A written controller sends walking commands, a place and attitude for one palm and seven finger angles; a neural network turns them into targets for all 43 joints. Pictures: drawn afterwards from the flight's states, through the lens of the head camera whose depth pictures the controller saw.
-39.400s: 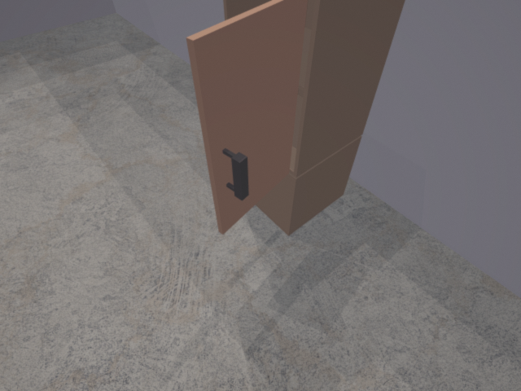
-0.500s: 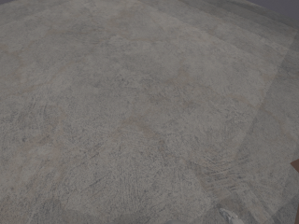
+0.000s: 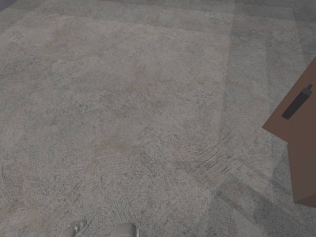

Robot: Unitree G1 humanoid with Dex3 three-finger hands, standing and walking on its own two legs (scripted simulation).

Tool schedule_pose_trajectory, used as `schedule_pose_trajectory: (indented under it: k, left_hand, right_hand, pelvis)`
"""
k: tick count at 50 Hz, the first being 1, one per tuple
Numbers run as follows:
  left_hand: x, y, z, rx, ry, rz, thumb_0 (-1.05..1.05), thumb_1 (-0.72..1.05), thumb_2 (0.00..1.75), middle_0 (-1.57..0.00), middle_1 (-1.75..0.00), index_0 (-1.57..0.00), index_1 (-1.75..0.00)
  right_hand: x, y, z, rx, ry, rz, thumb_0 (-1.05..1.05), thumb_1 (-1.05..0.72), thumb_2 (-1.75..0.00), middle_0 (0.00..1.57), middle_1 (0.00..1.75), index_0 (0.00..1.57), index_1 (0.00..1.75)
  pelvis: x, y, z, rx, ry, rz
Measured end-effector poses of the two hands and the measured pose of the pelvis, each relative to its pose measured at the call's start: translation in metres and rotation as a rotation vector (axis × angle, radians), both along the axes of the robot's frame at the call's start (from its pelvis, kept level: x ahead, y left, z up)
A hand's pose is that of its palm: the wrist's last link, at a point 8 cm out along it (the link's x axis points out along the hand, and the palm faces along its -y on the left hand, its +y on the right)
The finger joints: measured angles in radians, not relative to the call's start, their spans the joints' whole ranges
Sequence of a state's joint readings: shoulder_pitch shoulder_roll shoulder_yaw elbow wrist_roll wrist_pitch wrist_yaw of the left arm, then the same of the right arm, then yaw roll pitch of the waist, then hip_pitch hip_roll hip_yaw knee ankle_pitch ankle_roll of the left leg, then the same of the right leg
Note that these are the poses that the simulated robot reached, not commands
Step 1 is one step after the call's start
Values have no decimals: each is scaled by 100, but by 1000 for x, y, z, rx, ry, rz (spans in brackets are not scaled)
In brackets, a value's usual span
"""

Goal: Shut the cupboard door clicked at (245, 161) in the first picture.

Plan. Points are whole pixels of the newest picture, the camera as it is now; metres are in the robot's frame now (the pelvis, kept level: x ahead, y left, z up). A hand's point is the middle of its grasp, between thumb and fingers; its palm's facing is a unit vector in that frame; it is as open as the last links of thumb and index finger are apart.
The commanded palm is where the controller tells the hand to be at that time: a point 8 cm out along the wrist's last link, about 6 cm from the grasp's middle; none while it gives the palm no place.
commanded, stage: turn to face it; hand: left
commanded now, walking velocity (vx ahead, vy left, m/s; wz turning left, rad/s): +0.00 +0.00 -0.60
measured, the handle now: (297, 101) +0.58 -0.49 -0.09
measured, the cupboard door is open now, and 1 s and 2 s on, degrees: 64 64 64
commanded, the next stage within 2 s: take the last steps up to it in 1.22 s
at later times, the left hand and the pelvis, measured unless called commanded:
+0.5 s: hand (81, 222) +0.17 +0.25 -0.17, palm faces -0.25 -0.95 -0.19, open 7.4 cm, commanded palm none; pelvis +0.04 +0.06 +0.01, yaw -18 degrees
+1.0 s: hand (128, 203) +0.22 +0.11 -0.14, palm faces -0.54 -0.81 -0.25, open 7.4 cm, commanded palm none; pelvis +0.03 +0.01 +0.01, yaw -34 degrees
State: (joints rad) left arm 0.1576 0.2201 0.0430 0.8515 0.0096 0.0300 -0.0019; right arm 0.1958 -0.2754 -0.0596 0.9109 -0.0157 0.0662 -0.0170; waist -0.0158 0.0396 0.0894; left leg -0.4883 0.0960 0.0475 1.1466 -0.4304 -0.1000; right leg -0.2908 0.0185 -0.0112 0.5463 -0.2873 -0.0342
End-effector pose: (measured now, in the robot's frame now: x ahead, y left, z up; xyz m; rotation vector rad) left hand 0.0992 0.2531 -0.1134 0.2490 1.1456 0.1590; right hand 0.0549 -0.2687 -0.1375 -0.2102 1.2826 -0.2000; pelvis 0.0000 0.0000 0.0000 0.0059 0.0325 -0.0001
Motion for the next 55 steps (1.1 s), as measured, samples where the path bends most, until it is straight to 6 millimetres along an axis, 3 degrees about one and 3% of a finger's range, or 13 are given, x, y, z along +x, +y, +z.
schedule_pose_trajectory:
  k: [7, 14, 19, 25, 31, 38, 41, 48, 55]
  left_hand:
    - [9, -5, -12, -54, 47, -54, 0, 90, 90, -20, -30, -21, -30]
    - [23, 23, -40, -95, 97, -82, 0, 90, 90, -20, -30, -21, -30]
    - [46, 39, -35, -92, 121, -149, 0, 90, 90, -20, -30, -20, -30]
    - [79, 43, -22, -74, 113, -231, 0, 91, 90, -20, -30, -20, -30]
    - [116, 16, -16, -56, 90, -341, 0, 91, 90, -20, -30, -20, -30]
    - [157, -54, -9, -37, -9, -505, 0, 91, 90, -20, -30, -20, -30]
    - [162, -79, -6, -23, -52, -552, 0, 91, 90, -20, -30, -20, -30]
    - [147, -98, 3, -19, -3, -584, 0, 90, 90, -20, -30, -20, -30]
    - [137, -91, -10, -50, 65, -579, 0, 90, 90, -20, -30, -21, -30]
  right_hand:
    - [23, 13, 17, -12, -79, -35, 1, -91, -90, 20, 30, 20, 30]
    - [41, 42, 27, -64, -165, -73, 1, -91, -90, 20, 30, 20, 30]
    - [23, 60, 42, -84, -153, -115, 1, -91, -90, 20, 30, 20, 30]
    - [-16, 71, 45, -77, -98, -225, 1, -91, -90, 20, 30, 21, 30]
    - [-70, 73, 33, -49, -28, -367, 1, -91, -90, 20, 30, 21, 30]
    - [-136, 61, -1, 13, 44, -526, 1, -91, -90, 20, 30, 21, 30]
    - [-152, 51, -15, 29, 76, -574, 1, -91, -90, 20, 30, 20, 30]
    - [-138, 38, -1, 33, 14, -604, 1, -91, -90, 20, 30, 20, 30]
    - [-107, 34, 11, 4, -44, -603, 1, -91, -90, 20, 30, 20, 30]
  pelvis:
    - [11, 10, 4, -7, 9, -76]
    - [26, 40, -7, -24, 6, -161]
    - [32, 53, 4, -52, -4, -237]
    - [37, 59, 12, -70, 1, -318]
    - [39, 52, 10, -62, -4, -399]
    - [35, 25, -6, -22, -18, -490]
    - [32, 16, -12, -20, -19, -525]
    - [31, 7, 4, -1, -11, -573]
    - [42, 9, 5, -10, 1, -614]
